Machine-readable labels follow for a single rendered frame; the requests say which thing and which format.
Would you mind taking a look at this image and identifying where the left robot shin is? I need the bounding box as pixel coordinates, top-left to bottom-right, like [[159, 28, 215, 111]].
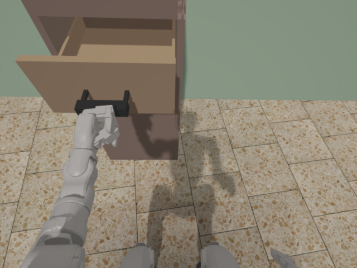
[[135, 242, 146, 247]]

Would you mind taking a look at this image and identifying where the robot left upper arm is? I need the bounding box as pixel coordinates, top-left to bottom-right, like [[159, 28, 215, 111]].
[[23, 244, 85, 268]]

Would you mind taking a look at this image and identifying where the left robot forearm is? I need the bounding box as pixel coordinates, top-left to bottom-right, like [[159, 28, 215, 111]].
[[20, 148, 98, 268]]

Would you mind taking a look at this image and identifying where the left robot thigh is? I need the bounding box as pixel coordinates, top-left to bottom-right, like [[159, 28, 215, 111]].
[[119, 246, 155, 268]]

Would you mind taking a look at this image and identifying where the cabinet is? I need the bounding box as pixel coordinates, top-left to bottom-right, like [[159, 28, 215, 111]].
[[21, 0, 186, 160]]

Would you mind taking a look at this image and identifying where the handle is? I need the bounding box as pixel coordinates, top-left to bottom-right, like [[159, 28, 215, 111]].
[[74, 90, 129, 117]]

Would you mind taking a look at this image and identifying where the robot left hand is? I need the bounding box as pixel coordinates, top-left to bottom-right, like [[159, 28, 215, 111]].
[[74, 105, 120, 154]]

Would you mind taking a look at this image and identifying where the drawer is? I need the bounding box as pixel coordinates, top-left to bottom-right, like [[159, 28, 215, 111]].
[[15, 17, 176, 114]]

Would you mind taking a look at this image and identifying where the robot right hand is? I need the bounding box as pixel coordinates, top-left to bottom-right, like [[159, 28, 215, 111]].
[[271, 249, 300, 268]]

